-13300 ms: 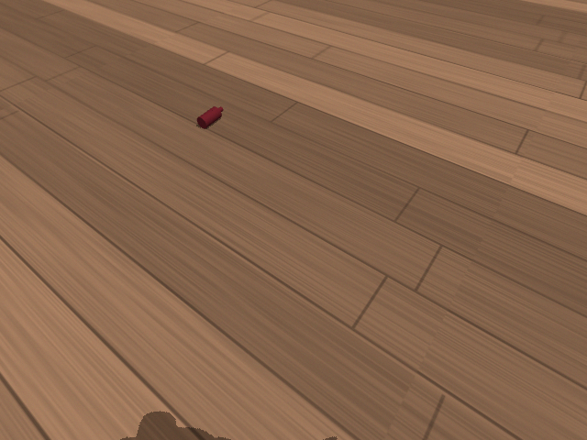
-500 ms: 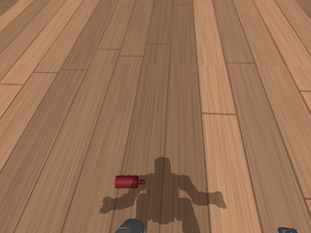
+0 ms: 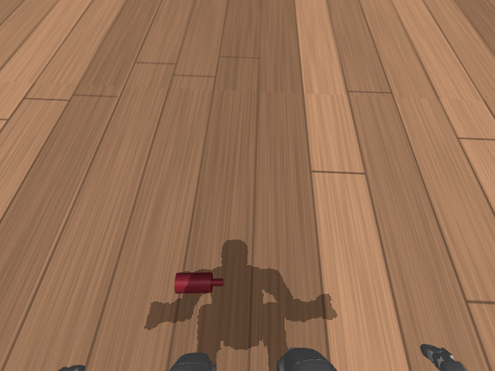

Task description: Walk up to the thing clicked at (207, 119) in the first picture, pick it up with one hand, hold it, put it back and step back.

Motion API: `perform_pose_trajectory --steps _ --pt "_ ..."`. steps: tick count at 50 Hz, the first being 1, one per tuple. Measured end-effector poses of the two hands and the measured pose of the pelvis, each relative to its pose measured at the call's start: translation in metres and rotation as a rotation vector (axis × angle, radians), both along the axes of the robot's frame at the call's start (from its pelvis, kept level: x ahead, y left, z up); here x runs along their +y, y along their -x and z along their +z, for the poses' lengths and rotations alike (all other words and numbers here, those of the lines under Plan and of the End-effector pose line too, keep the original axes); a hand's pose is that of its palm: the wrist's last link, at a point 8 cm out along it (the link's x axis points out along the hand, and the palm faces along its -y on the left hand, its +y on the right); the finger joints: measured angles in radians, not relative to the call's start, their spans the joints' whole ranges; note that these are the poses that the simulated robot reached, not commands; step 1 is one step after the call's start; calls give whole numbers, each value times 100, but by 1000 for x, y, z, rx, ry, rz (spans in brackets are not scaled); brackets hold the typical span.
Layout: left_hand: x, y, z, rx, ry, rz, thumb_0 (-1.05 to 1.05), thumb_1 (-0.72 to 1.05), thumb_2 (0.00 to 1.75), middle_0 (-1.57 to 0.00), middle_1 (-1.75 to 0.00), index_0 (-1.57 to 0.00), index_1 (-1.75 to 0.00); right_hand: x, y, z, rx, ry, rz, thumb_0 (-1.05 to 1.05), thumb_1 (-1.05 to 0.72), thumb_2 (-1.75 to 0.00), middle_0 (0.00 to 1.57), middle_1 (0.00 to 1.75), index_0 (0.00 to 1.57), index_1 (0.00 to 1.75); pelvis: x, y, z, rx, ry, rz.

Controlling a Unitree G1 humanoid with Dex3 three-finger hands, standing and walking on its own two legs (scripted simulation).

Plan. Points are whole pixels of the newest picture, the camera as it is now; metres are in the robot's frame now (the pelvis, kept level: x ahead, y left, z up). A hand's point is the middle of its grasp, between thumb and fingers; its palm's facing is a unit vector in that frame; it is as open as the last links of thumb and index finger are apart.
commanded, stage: walk up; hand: left
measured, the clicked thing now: (199, 282) +0.43 +0.19 -0.72
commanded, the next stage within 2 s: stand in 1.82 s
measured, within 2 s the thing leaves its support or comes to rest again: neither
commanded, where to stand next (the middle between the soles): +0.06 -0.02 m, yaw +0 degrees
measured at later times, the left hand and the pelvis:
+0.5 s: hand out of the picture +0.08 +0.21 -0.14, palm faces +0.04 -0.94 -0.34, open 7.4 cm; pelvis -0.01 -0.04 +0.01, yaw +2 degrees
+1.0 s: hand out of the picture +0.06 +0.24 -0.13, palm faces +0.03 -0.94 -0.33, open 7.4 cm; pelvis -0.01 -0.02 +0.03, yaw +1 degrees
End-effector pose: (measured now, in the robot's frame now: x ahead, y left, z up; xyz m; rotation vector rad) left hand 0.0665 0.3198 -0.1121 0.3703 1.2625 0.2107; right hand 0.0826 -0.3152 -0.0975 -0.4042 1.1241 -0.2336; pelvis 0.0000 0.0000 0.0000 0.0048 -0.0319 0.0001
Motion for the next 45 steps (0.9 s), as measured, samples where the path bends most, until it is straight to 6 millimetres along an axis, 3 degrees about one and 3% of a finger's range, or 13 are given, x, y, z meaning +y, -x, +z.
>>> perform_pose_trajectory --steps 5,11,17,23,29,37,45 --pt "-23 -15 8 -79 -27 -28 0 90 90 -21 -30 -20 -30 -38 9 -11 23 13 -38 0 -90 -90 21 30 20 30 -25 2 -7 -19 16 4" --pt "-53 -21 23 -120 -12 -42 0 90 90 -21 -30 -20 -30 -52 12 -10 38 -16 -44 0 -90 -90 20 30 20 30 -39 1 4 -12 -15 -5" --pt "-66 -20 23 -159 8 -26 0 90 90 -21 -30 -20 -30 -44 15 -14 77 -47 -3 0 -90 -90 20 30 20 30 -45 1 7 -15 -9 16" --pt "-63 -8 11 -148 33 21 0 90 90 -21 -30 -20 -30 -27 11 -13 61 -70 24 0 -90 -90 20 30 20 30 -43 5 4 -37 -26 32" --pt "-64 6 12 -132 54 39 1 90 90 -21 -30 -20 -30 -14 -1 -4 16 -101 44 0 -90 -90 20 30 20 30 -42 7 12 -42 -2 31" --pt "-54 15 22 -117 47 54 1 90 90 -21 -30 -20 -30 -5 -15 6 -24 -111 59 0 -90 -90 20 30 20 30 -33 12 21 -40 6 28" --pt "-40 18 22 -87 46 63 1 90 90 -21 -30 -20 -30 0 -1 8 29 -98 39 0 -90 -90 20 30 20 30 -24 13 25 -28 13 23"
